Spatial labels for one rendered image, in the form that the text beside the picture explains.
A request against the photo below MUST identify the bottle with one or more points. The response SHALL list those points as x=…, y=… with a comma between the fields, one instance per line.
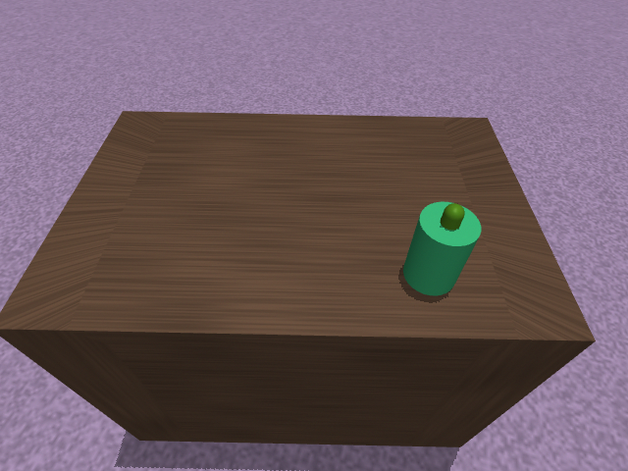
x=444, y=238

